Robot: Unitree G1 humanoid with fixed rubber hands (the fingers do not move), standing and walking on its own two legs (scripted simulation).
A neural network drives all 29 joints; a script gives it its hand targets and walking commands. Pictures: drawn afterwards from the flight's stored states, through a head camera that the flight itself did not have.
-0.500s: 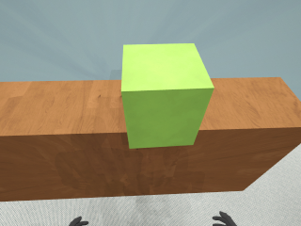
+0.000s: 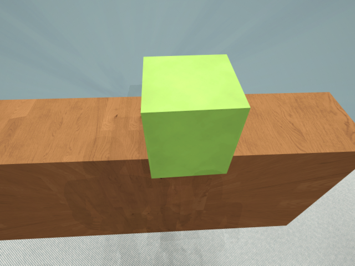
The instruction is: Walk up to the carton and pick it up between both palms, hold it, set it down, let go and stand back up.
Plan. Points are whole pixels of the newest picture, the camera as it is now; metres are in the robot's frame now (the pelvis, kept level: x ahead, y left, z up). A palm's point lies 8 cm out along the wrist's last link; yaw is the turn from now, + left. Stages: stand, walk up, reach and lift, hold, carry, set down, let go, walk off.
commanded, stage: stand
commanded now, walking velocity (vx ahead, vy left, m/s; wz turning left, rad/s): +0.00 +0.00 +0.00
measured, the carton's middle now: (187, 118) +0.44 -0.03 +0.07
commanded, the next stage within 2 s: reach and lift in 1.26 s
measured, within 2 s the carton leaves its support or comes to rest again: neither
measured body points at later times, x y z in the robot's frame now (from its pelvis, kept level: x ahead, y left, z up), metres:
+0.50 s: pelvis +0.00 +0.00 +0.01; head +0.00 +0.00 +0.46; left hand +0.00 +0.22 -0.15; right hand +0.00 -0.22 -0.15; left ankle +0.01 +0.12 -0.73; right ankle +0.01 -0.12 -0.73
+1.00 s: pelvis -0.01 +0.00 +0.01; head -0.01 +0.00 +0.46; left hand -0.04 +0.21 -0.16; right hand -0.04 -0.20 -0.16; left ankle +0.01 +0.12 -0.73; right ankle +0.01 -0.12 -0.73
